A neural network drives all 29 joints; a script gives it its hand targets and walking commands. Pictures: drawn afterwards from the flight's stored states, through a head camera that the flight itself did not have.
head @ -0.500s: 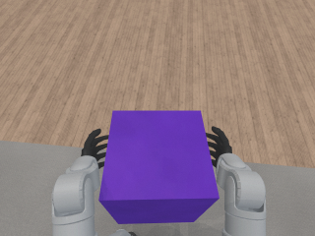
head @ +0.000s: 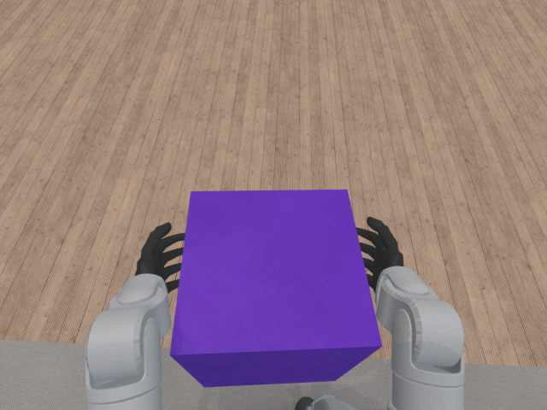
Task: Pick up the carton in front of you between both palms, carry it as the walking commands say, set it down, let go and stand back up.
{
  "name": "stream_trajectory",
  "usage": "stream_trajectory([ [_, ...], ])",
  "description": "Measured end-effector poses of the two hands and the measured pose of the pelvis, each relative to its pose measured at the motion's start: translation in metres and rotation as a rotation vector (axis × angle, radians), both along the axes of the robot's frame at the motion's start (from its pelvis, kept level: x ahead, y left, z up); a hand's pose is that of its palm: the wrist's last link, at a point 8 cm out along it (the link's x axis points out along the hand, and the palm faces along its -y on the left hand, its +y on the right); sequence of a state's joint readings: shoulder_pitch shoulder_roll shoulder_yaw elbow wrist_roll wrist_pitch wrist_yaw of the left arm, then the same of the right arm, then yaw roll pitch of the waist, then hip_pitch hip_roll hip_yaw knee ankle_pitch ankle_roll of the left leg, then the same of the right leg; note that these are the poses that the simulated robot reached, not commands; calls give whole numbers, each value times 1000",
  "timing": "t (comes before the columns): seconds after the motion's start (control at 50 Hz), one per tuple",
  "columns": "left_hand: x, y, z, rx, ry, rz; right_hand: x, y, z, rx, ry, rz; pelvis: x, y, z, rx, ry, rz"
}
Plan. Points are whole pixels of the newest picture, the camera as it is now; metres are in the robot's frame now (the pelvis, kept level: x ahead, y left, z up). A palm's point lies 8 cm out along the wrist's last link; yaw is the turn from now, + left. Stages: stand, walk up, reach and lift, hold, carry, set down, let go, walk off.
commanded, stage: carry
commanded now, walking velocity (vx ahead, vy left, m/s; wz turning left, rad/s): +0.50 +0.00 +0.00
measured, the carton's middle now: (270, 296) +0.27 +0.00 +0.02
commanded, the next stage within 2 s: none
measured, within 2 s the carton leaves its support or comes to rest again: neither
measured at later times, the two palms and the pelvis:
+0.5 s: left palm (194, 69) +0.69 +0.15 +0.16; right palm (342, 69) +0.70 -0.15 +0.16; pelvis +0.32 -0.02 +0.00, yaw +1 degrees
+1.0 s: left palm (209, 11) +1.04 +0.15 +0.15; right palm (317, 11) +1.06 -0.15 +0.16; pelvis +0.66 -0.02 +0.02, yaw +2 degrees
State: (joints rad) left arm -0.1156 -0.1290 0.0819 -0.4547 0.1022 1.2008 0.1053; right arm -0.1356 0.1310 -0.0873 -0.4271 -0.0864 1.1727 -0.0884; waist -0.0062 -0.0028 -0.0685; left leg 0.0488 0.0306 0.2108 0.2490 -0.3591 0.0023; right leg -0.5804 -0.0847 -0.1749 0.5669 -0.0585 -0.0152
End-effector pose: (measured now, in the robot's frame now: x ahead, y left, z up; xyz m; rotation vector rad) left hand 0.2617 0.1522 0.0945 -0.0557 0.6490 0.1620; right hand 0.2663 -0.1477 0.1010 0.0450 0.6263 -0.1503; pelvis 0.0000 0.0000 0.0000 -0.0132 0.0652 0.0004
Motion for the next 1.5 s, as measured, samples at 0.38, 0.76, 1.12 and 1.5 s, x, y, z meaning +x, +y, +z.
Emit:
stream_trajectory([
  [0.38, 314, -15, 65, 55, -19, 42, 334, -14, 59, -3, -24, 86, 230, -34, 7, 23, 28, 26],
  [0.76, 622, -13, 30, -37, 83, -56, 594, -13, 26, 12, 80, -91, 482, 11, 7, -4, 49, 10],
  [1.12, 831, 30, 82, 14, 46, 139, 876, 36, 83, 32, 45, 142, 738, -23, 50, 19, 38, 36],
  [1.5, 1121, -7, 155, 3, 60, -134, 1080, -3, 145, -6, 61, -88, 984, 36, 91, -3, 19, 11],
])
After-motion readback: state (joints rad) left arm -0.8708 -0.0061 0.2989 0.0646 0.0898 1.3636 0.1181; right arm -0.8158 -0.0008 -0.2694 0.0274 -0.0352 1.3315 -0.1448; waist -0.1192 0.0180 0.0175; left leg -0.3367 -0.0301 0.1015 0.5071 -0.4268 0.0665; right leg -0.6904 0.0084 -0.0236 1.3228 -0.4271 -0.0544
